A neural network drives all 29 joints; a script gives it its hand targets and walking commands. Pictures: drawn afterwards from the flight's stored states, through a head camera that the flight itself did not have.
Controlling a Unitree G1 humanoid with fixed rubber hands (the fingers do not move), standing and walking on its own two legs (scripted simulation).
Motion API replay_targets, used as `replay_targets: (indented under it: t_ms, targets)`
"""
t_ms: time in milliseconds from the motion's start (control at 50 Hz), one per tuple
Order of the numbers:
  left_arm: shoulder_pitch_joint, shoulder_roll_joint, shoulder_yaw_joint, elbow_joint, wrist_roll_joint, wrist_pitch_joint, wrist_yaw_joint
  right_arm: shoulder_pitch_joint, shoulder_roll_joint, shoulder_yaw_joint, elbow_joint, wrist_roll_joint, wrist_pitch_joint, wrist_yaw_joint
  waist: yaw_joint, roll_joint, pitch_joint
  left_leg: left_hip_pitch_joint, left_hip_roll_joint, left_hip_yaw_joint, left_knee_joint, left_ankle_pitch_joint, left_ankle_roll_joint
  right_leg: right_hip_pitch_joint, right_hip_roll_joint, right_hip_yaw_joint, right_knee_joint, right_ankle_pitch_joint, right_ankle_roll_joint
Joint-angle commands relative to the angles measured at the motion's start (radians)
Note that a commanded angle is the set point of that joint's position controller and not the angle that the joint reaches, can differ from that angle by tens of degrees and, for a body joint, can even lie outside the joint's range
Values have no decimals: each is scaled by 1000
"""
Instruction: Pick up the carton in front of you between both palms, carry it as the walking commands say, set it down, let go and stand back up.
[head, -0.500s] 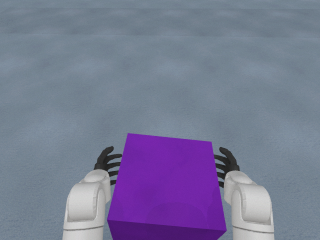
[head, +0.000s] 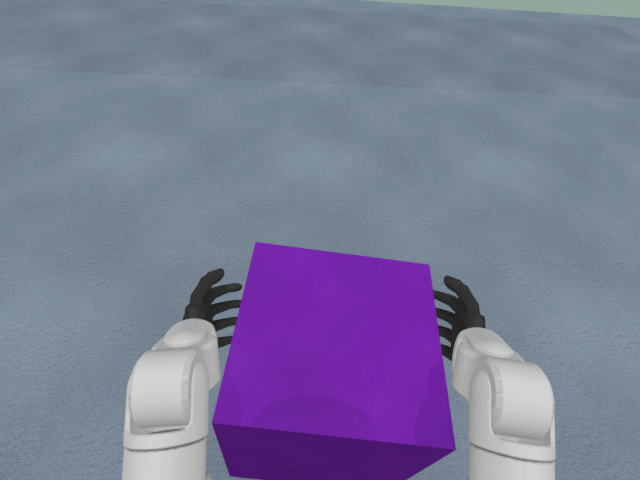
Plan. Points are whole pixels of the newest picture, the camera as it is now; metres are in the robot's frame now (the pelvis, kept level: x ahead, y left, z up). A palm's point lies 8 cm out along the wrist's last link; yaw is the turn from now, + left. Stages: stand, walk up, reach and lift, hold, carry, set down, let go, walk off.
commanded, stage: carry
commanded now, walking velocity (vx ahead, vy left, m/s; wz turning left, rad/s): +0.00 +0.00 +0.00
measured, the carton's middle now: (324, 375) +0.26 +0.00 +0.00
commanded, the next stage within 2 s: none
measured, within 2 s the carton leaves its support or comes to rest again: neither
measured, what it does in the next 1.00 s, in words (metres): walks ahead: right foot, then left foot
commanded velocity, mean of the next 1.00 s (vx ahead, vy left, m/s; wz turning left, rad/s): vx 0.00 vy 0.00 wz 0.00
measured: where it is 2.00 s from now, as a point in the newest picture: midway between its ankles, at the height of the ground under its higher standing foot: outside the picture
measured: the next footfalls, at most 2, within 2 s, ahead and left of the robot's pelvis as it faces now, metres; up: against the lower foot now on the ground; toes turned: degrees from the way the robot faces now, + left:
right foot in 0.20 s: +0.32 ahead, -0.12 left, +0.00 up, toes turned +11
left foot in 0.44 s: +0.27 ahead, +0.10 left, +0.00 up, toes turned +4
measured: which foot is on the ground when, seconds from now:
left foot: down 0.00-0.22, up 0.24-0.42, down 0.44-1.00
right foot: up 0.00-0.18, down 0.20-1.00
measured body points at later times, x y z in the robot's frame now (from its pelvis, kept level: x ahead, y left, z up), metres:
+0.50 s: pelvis +0.24 -0.03 -0.01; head +0.25 -0.04 +0.44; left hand +0.52 +0.13 +0.06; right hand +0.53 -0.17 +0.05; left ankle +0.23 +0.09 -0.75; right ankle +0.28 -0.11 -0.75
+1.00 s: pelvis +0.29 +0.00 -0.02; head +0.27 +0.00 +0.43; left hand +0.57 +0.15 +0.02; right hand +0.58 -0.15 +0.03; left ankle +0.23 +0.09 -0.75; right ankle +0.28 -0.11 -0.75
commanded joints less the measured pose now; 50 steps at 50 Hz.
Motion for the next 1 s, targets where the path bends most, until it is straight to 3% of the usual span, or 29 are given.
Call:
replay_targets:
  t_ms: [0,80,120,160,180,200,220,240,260,300,340,380,420,440,460,500,580,640,800,980]
  targets:
    - [-440,-934,-707,-58,-415,-10,-250,-431,906,699,-58,432,9,288,8,144,-195,258,219,-145,-120,241,76,-64,9,-41,-170,81,10]
    - [-411,-913,-709,-22,-417,3,-264,-369,885,682,-8,393,15,286,3,180,-145,262,180,-29,-22,617,31,53,78,-124,-349,196,-5]
    - [-420,-915,-711,-14,-428,4,-275,-372,890,681,3,381,12,287,7,193,-144,248,167,2,67,634,-4,170,102,-151,-422,269,-10]
    - [-423,-917,-707,-9,-433,0,-285,-391,892,684,4,382,9,287,29,134,-172,144,115,40,250,603,-64,434,119,-174,-582,421,-7]
    - [-433,-906,-701,-11,-435,1,-289,-400,891,685,11,383,6,287,33,71,-221,31,95,12,377,354,-98,618,-2,-60,-551,644,-4]
    - [-426,-909,-686,10,-421,-2,-294,-426,901,703,1,391,12,285,39,-120,-345,-164,41,-46,594,-83,-123,887,-247,177,-404,1127,-121]
    - [-379,-923,-673,47,-419,-14,-294,-412,906,718,-3,401,14,285,41,-213,-444,-269,-24,-129,729,-409,-127,980,-311,303,-448,1164,-229]
    - [-371,-952,-675,34,-425,-27,-295,-417,925,730,-14,405,4,286,33,-186,-438,-283,-8,-193,755,-431,-109,909,-302,270,-506,1009,-235]
    - [-396,-986,-676,21,-429,-40,-296,-461,950,740,-38,410,-8,288,29,-154,-432,-270,15,-218,703,-419,-86,854,-268,220,-534,860,-208]
    - [-422,-1028,-676,-5,-435,-57,-298,-496,996,762,-72,427,-27,283,20,-127,-371,-181,47,-211,457,-380,-69,699,-202,112,-574,674,-139]
    - [-405,-1031,-680,-28,-438,-66,-297,-454,1010,768,-76,427,-40,275,23,-136,-388,-105,11,-167,338,-305,-72,662,-183,64,-593,542,-135]
    - [-369,-1018,-687,-40,-433,-73,-297,-407,1006,769,-78,415,-47,270,25,-128,-408,-63,13,-138,240,-180,-75,656,-172,24,-570,508,-133]
    - [-360,-995,-696,-53,-427,-75,-297,-386,991,768,-84,409,-47,270,18,-99,-395,33,36,-111,87,60,-83,587,-135,-29,-530,413,-99]
    - [-362,-984,-699,-58,-425,-74,-297,-390,979,767,-91,410,-42,272,18,-87,-383,83,67,-126,66,133,-84,529,-119,-30,-519,301,-76]
    - [-389,-966,-702,-78,-430,-68,-298,-407,971,765,-90,409,-38,273,19,-36,-346,60,128,-181,68,178,-78,506,-93,-55,-496,212,-50]
    - [-418,-943,-706,-73,-433,-47,-297,-416,941,745,-68,398,-24,277,23,48,-280,32,155,-178,142,266,-66,475,-70,-30,-480,246,-22]
    - [-392,-885,-698,-10,-413,-17,-293,-354,889,707,19,373,-3,280,19,59,-258,25,139,-176,180,481,-60,473,-69,-22,-388,466,-19]
    - [-406,-881,-691,36,-402,-16,-296,-372,882,694,55,362,-6,282,19,55,-248,34,135,-173,200,569,-56,455,-60,-29,-364,475,-11]
    - [-437,-927,-672,124,-365,-95,-305,-426,926,692,122,338,-85,295,17,31,-266,26,125,-169,223,523,-44,471,-58,-29,-340,433,-10]
    - [-415,-911,-627,187,-287,-309,-309,-412,914,646,197,261,-295,303,18,24,-276,20,117,-175,207,400,-36,479,-60,-17,-359,360,-18]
